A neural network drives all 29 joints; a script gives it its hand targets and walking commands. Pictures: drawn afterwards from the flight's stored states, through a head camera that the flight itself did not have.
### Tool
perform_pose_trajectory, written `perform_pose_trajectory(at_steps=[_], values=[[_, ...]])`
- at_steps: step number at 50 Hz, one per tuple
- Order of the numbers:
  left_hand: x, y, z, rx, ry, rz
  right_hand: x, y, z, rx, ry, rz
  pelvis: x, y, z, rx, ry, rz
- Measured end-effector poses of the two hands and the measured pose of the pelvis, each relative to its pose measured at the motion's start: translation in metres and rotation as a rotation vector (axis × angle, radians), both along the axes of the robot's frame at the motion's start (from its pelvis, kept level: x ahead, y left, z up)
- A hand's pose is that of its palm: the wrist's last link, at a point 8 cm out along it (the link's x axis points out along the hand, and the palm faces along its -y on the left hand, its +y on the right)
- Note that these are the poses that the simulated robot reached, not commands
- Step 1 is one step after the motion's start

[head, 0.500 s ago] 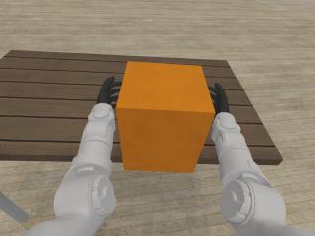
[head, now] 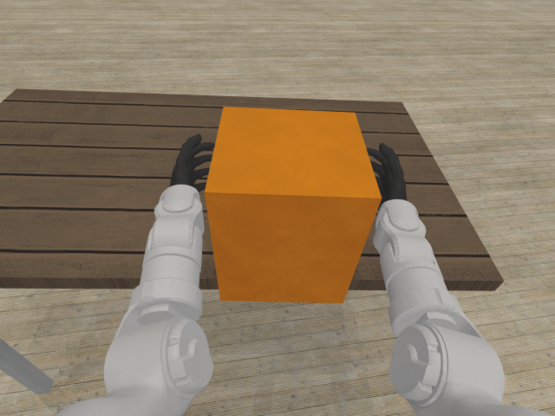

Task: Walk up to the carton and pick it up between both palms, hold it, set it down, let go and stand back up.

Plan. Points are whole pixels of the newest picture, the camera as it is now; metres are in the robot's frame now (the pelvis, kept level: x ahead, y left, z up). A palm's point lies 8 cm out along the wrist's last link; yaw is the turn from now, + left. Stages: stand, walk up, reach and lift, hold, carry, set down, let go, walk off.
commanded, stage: set down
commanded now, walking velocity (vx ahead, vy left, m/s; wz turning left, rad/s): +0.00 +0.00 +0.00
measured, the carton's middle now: (285, 209) +0.43 +0.03 +0.08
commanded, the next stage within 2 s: none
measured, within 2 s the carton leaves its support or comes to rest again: neither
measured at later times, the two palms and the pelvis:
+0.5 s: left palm (186, 190) +0.40 +0.18 +0.14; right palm (389, 201) +0.41 -0.12 +0.13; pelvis +0.00 +0.00 +0.00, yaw -1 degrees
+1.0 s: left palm (186, 197) +0.41 +0.18 +0.12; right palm (388, 202) +0.41 -0.13 +0.13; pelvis +0.00 +0.00 +0.00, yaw -2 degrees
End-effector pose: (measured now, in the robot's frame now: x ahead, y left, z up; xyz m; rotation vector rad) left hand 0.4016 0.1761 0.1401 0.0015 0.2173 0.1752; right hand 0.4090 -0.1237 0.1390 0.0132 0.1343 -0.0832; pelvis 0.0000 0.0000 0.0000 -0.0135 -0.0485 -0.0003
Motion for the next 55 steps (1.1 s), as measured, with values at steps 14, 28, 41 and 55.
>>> perform_pose_trajectory(at_steps=[14, 28, 41, 55], values=[[0.000, 0.000, -0.002, -0.002, -0.018, 0.001, -0.001, 0.000, -0.002, -0.001, -0.022, -0.007, -0.001, 0.001, 0.001, 0.003, -0.005, -0.006], [0.000, 0.000, -0.005, -0.001, -0.034, -0.005, 0.000, 0.000, -0.004, -0.007, -0.046, -0.010, 0.001, 0.002, 0.000, 0.005, -0.014, -0.009], [0.001, 0.000, -0.006, 0.009, -0.043, -0.002, 0.000, 0.000, -0.005, -0.010, -0.056, -0.008, 0.000, 0.002, 0.000, 0.006, -0.013, -0.015], [0.005, 0.002, -0.039, 0.032, 0.051, -0.006, 0.007, -0.002, -0.027, -0.027, 0.043, 0.035, -0.005, 0.002, 0.000, 0.003, 0.049, -0.032]])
